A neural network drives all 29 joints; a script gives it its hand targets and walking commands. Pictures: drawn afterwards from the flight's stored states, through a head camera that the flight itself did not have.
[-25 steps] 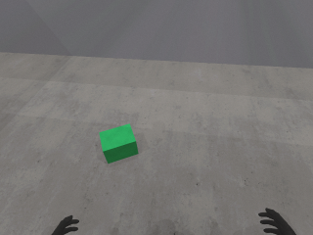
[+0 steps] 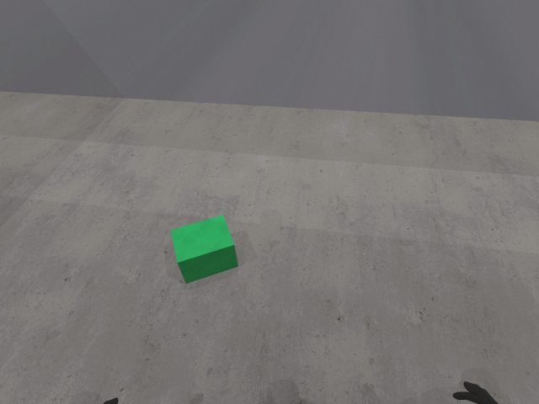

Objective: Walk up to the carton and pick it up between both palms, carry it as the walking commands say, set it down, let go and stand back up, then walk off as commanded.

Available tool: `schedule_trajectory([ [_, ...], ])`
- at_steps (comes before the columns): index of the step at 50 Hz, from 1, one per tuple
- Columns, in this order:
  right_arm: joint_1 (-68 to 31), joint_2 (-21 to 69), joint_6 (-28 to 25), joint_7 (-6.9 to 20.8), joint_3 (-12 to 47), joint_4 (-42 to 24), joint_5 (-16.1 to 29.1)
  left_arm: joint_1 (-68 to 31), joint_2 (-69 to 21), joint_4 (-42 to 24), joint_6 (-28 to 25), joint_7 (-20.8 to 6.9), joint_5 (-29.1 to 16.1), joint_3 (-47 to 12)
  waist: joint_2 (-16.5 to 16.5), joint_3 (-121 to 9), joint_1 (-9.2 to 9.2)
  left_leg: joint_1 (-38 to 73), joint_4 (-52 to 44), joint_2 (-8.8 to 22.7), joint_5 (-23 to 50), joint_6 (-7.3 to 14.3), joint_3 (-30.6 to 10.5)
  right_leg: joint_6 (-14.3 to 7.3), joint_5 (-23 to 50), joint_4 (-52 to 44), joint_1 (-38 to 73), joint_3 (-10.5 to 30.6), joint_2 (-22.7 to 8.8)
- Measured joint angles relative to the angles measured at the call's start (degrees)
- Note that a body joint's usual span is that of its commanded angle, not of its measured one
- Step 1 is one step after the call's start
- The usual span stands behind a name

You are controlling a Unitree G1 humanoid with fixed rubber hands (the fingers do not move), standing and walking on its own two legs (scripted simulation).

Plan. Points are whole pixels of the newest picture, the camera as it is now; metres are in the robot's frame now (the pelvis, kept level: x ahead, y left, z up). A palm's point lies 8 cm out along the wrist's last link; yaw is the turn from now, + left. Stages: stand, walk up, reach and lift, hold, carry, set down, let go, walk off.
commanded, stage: stand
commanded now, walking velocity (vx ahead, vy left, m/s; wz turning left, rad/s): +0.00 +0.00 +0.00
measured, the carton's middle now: (205, 248) +0.90 +0.33 -0.70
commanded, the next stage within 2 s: walk up in 0.60 s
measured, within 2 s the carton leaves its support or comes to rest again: neither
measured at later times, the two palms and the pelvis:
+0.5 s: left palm out of the picture +0.09 +0.30 -0.10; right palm out of the picture +0.09 -0.30 -0.10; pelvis +0.00 +0.00 +0.00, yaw +0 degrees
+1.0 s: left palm out of the picture +0.06 +0.36 -0.09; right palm out of the picture +0.13 -0.29 -0.08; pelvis +0.01 +0.02 +0.00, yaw +5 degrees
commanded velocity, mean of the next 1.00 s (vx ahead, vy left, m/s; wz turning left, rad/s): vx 0.00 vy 0.00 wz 0.00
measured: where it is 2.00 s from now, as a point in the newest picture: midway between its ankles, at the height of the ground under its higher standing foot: (226, 381)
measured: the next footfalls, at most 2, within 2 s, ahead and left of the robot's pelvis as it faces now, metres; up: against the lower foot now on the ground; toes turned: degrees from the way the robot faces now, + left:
left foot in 1.10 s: +0.13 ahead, +0.22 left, +0.00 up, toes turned +11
right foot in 1.42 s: +0.32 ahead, +0.00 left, +0.00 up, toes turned +9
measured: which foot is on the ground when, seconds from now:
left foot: down 0.00-0.84, up 0.86-1.00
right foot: down 0.00-1.00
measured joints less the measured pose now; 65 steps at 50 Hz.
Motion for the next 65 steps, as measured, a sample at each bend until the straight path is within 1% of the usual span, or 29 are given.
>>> schedule_trajectory([
  [16,0.4,-0.1,0.0,-0.4,-0.1,3.7,0.1,-0.1,0.2,3.8,0.0,0.3,-0.1,-0.1,-0.1,-0.1,-0.11,0.9,-2.4,0.0,1.5,0.0,0.2,0.1,1.5,-2.2,0.8,0.1,0.0],
  [40,1.0,-0.3,0.0,-0.5,-0.3,5.4,0.1,0.3,0.2,5.2,0.0,0.5,-0.1,0.0,0.0,0.0,-0.28,1.1,-3.4,0.2,2.1,-0.3,0.0,-0.2,2.1,-3.4,1.1,0.0,0.2],
  [41,1.5,-0.3,0.2,0.0,-1.0,4.5,-0.2,0.6,0.2,4.2,0.0,0.4,0.4,0.5,0.1,-0.2,-0.57,0.2,-1.9,0.2,0.3,0.2,-0.4,-0.7,0.9,-2.6,0.7,-0.4,0.2],
  [42,2.5,-0.4,0.5,0.7,-1.7,3.1,-0.6,1.3,0.2,2.6,-0.3,0.3,1.1,1.2,0.3,-0.3,-0.83,-1.3,1.1,0.2,-3.2,0.8,-1.0,-1.6,-1.1,-1.6,0.3,-1.2,0.3],
  [44,4.1,-0.8,1.4,2.2,-3.1,-0.1,-1.7,3.1,0.9,-0.9,-1.1,0.7,2.5,2.6,0.2,-0.4,-0.38,-6.6,12.6,0.1,-8.9,1.2,-1.9,-3.4,-1.6,-0.7,-0.4,-2.0,0.2],
  [45,4.7,-1.1,1.7,2.8,-3.6,-1.8,-2.3,4.0,1.3,-2.5,-1.4,1.0,3.0,3.2,0.2,-0.2,-0.06,-9.4,18.6,0.3,-10.2,1.1,-2.4,-4.1,-1.0,-0.7,-0.5,-2.3,0.1],
  [46,5.3,-1.5,1.8,3.3,-4.2,-3.4,-2.6,5.0,1.8,-3.8,-1.6,1.4,3.4,3.7,0.4,0.1,0.12,-12.0,23.2,0.9,-10.8,1.0,-3.1,-4.4,-1.0,-0.6,-0.4,-2.7,0.1],
  [48,6.7,-2.4,2.2,4.3,-5.0,-6.1,-2.9,7.0,2.9,-5.9,-1.7,1.7,4.0,4.3,0.6,0.4,0.22,-15.4,26.9,2.4,-11.0,0.9,-3.8,-4.1,-1.9,-0.8,0.4,-3.6,-0.7],
  [50,8.1,-3.1,2.7,5.2,-5.4,-8.3,-2.9,8.6,4.2,-7.9,-1.7,1.5,4.5,4.8,0.4,0.8,0.15,-16.6,24.6,4.0,-10.9,0.8,-3.7,-3.3,-3.0,-0.7,1.7,-4.8,-2.0],
  [52,9.3,-3.5,3.0,5.8,-5.6,-10.1,-2.5,9.9,5.7,-9.7,-1.5,1.1,4.7,5.2,-0.2,0.8,0.2,-15.9,19.6,5.2,-9.7,1.0,-2.9,-2.5,-4.8,0.5,2.8,-6.0,-3.5],
  [54,10.7,-4.0,2.7,5.8,-5.9,-11.8,-2.1,11.1,6.9,-11.4,-1.1,0.7,4.6,5.4,-0.8,0.5,0.19,-13.6,14.6,5.3,-6.7,1.5,-1.5,-2.5,-9.1,5.1,2.5,-6.9,-5.4],
  [55,11.5,-4.8,2.3,5.5,-6.1,-12.9,-2.0,11.8,7.2,-12.3,-0.8,0.5,4.5,5.3,-0.8,0.1,0.16,-12.5,12.8,4.8,-5.8,1.7,-1.3,-3.5,-13.2,10.0,1.0,-6.9,-6.4],
  [56,11.8,-5.2,1.8,4.9,-6.2,-13.7,-2.1,12.0,7.3,-13.0,-0.4,0.3,4.1,5.2,-0.9,0.2,-0.16,-13.2,14.3,4.0,-3.2,0.9,-1.3,-4.1,-17.2,17.2,-1.7,-5.6,-6.8],
  [57,12.0,-5.0,1.4,4.2,-6.0,-14.2,-2.0,11.8,7.3,-13.5,0.2,0.1,3.6,5.1,-1.3,0.5,-0.52,-13.6,16.2,3.1,-3.1,0.4,-1.2,-4.3,-19.5,24.7,-4.7,-3.3,-6.1],
  [58,12.4,-4.4,1.3,3.5,-5.6,-14.7,-1.6,11.5,7.1,-14.3,0.6,-0.1,3.2,5.0,-2.0,0.8,-0.81,-13.1,16.8,2.2,-3.8,0.3,-0.9,-4.6,-20.4,31.2,-7.8,-1.5,-5.1],
  [59,12.8,-3.8,1.2,2.9,-5.2,-15.2,-1.4,11.3,6.9,-15.3,0.7,-0.4,2.8,4.7,-2.6,1.0,-1.07,-12.1,16.2,1.6,-4.5,0.6,-0.8,-4.7,-20.2,35.9,-10.5,-0.8,-4.3],
  [60,13.3,-3.3,1.1,2.5,-4.7,-15.7,-1.3,11.2,6.6,-16.2,0.7,-0.6,2.4,4.4,-2.9,1.1,-1.33,-10.8,15.1,1.1,-5.0,1.1,-0.7,-4.7,-19.3,38.3,-12.7,-0.8,-3.7],
  [62,14.2,-3.0,1.1,2.0,-3.9,-16.9,-1.3,11.3,5.7,-17.7,0.3,-1.2,2.0,3.6,-3.1,0.7,-1.92,-8.0,12.4,0.5,-5.1,2.0,-0.6,-4.3,-17.4,37.1,-15.7,-1.9,-3.3],
  [65,15.6,-3.4,0.7,1.7,-3.3,-18.5,-1.3,11.6,4.8,-19.9,0.3,-2.1,2.1,2.6,-2.6,0.0,-2.77,-4.8,9.3,-0.2,-5.2,2.4,-0.8,-3.6,-13.4,30.0,-18.3,-3.2,-3.2],
])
